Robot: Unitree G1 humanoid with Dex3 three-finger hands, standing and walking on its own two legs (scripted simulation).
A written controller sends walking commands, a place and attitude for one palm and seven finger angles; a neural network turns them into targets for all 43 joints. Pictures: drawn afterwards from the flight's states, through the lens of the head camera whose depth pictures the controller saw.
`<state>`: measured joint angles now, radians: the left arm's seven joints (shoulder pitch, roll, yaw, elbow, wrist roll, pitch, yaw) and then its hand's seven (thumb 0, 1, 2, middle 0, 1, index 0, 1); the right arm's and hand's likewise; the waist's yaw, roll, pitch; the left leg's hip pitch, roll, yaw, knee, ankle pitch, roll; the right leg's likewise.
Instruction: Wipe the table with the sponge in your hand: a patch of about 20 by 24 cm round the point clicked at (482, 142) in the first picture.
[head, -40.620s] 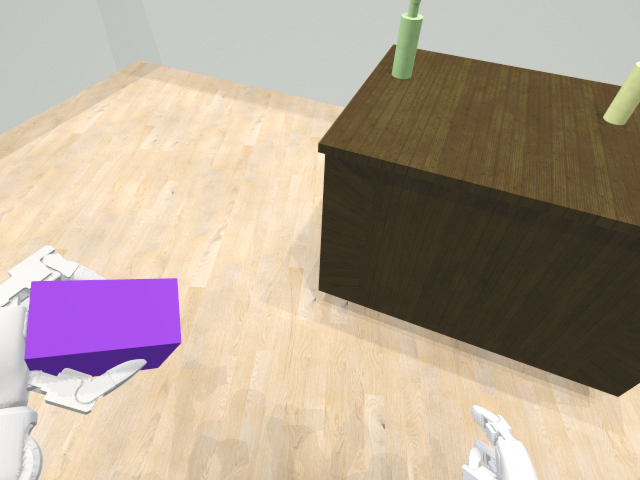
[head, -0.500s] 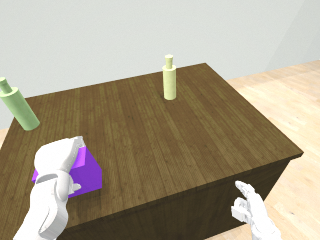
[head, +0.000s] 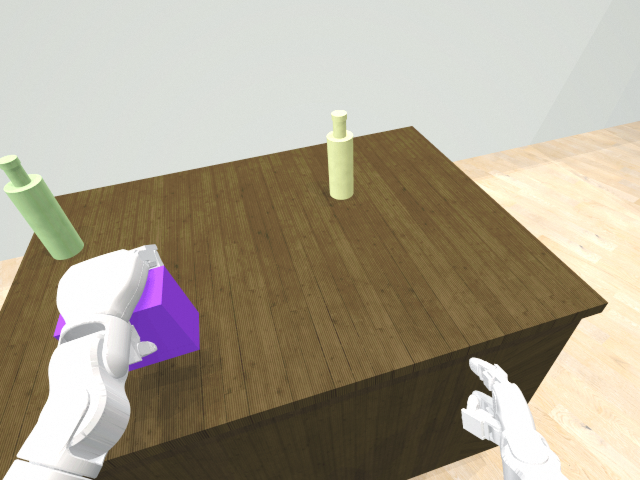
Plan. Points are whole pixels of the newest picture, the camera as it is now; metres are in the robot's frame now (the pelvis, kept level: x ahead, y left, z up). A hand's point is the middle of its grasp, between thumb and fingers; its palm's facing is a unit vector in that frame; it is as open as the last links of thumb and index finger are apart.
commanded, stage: lift the sponge slowly off the table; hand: left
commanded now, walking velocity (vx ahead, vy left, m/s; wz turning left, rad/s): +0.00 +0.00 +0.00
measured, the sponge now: (142, 329) +0.24 +0.28 +0.08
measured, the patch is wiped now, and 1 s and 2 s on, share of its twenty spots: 1.00 1.00 1.00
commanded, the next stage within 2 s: bring the sponge back beside the body in 0.24 s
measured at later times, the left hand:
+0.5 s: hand (129, 306) +0.24 +0.27 +0.14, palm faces +0.18 -0.13 -0.98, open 9.7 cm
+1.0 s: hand (110, 328) +0.21 +0.29 +0.13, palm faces +0.15 -0.13 -0.98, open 9.7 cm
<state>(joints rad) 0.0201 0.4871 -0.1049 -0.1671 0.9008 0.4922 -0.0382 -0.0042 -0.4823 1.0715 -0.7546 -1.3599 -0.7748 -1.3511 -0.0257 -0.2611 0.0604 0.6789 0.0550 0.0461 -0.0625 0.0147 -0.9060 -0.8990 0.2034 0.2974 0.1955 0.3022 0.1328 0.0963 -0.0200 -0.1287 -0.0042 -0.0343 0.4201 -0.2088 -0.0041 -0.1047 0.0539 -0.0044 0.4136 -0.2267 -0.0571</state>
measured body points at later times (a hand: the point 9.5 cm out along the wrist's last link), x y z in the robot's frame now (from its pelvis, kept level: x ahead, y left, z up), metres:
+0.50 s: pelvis +0.00 -0.01 +0.00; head -0.04 -0.05 +0.45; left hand +0.22 +0.28 +0.19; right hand +0.27 -0.19 -0.06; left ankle +0.02 +0.13 -0.74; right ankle +0.00 -0.09 -0.74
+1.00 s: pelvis +0.00 +0.00 +0.00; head -0.04 -0.04 +0.44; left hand +0.20 +0.29 +0.18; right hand +0.27 -0.19 -0.05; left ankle +0.02 +0.13 -0.74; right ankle +0.00 -0.09 -0.74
